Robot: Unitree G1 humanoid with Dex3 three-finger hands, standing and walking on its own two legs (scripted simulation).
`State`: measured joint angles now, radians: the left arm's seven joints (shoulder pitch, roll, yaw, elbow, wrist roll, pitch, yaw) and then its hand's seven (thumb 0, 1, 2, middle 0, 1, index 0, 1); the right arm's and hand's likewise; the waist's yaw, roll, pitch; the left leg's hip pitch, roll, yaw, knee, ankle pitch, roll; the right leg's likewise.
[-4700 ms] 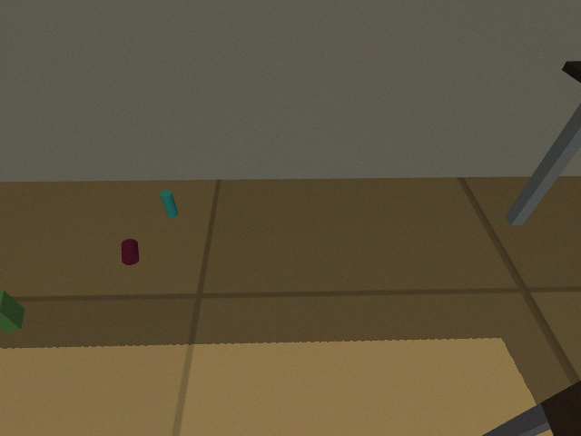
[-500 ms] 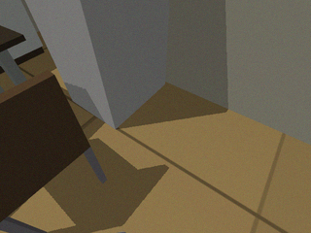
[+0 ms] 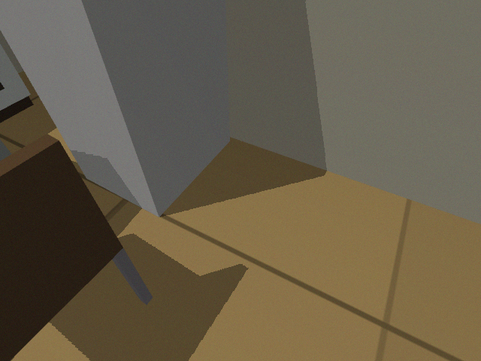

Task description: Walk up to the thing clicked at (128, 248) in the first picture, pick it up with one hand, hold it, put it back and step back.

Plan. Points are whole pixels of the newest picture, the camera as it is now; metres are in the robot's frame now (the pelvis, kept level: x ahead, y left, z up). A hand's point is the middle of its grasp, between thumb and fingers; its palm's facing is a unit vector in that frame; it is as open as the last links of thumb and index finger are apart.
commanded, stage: walk up
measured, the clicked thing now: out of the picture -1.12 -0.06 -0.72
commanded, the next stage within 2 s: stand in 1.20 s
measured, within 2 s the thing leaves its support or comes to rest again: neither
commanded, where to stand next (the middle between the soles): +0.08 +0.01 m, yaw +1 degrees
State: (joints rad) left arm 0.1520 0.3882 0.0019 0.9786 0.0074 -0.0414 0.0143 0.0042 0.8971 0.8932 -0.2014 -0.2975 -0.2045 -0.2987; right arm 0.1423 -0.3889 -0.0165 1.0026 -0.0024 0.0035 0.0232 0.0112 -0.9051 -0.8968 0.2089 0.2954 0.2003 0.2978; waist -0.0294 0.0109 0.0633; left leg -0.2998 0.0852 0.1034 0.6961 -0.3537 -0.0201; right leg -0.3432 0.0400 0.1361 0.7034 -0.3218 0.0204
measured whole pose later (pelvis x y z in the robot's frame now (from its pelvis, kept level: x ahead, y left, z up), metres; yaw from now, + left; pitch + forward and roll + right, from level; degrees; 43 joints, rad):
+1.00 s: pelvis +0.02 +0.02 +0.01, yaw -6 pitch -2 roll +1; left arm 0.14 0.38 0.00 1.01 0.01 -0.02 0.02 0.00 0.90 0.89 -0.20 -0.30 -0.20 -0.30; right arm 0.06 -0.38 -0.05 1.04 -0.01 0.02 0.03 0.01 -0.91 -0.90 0.21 0.30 0.20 0.30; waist -0.02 -0.01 0.10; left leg -0.19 0.06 0.16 0.58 -0.35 0.00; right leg -0.32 0.04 0.16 0.66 -0.28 0.01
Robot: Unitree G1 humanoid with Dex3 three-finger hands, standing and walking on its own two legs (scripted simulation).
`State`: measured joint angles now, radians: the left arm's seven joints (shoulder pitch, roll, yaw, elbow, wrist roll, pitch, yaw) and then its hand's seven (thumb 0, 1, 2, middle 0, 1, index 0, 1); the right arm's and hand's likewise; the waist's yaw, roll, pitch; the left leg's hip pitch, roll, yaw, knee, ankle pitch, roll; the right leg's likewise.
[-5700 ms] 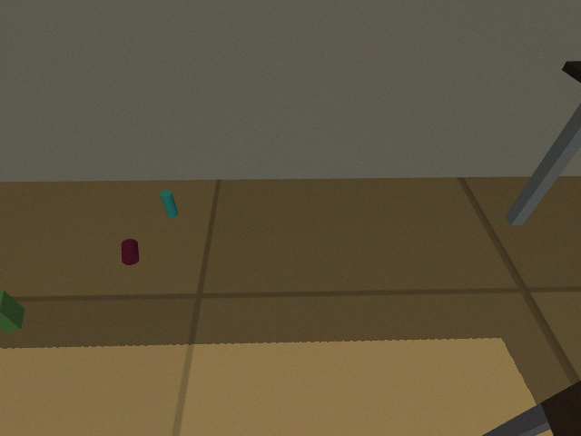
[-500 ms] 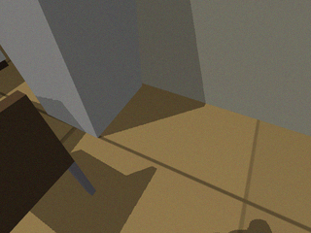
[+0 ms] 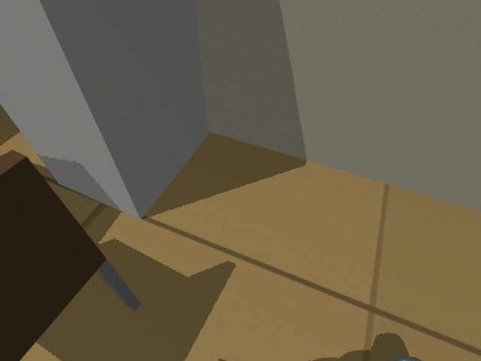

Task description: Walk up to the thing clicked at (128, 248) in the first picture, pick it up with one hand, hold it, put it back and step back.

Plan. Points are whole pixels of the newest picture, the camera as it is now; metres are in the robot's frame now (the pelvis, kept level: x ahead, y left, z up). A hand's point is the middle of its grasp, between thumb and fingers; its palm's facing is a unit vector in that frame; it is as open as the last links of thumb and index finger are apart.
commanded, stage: walk up
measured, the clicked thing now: out of the picture -1.13 -0.19 -0.73
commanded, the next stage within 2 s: stand in 0.20 s
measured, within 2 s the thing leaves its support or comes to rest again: neither
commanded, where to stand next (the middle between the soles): +0.05 +0.00 m, yaw +7 degrees
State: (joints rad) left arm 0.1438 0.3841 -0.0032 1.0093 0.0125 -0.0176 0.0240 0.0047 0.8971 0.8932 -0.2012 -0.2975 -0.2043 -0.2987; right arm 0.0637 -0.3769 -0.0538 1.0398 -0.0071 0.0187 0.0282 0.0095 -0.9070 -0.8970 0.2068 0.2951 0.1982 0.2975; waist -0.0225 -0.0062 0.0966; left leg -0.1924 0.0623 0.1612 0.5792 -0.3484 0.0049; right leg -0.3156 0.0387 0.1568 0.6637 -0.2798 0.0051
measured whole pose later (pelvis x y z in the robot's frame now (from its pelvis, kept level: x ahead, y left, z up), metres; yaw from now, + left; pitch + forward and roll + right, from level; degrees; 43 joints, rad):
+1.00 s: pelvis +0.00 +0.00 +0.02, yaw +2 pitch -3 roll +0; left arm 0.13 0.34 -0.01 1.14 0.01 -0.01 0.00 0.00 0.90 0.89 -0.20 -0.30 -0.20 -0.30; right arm 0.11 -0.35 -0.02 1.13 -0.01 0.01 0.02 0.01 -0.91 -0.90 0.21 0.30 0.20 0.30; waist -0.01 0.01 0.06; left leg -0.07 0.04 0.12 0.33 -0.21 -0.01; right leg -0.15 0.00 0.05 0.34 -0.14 0.01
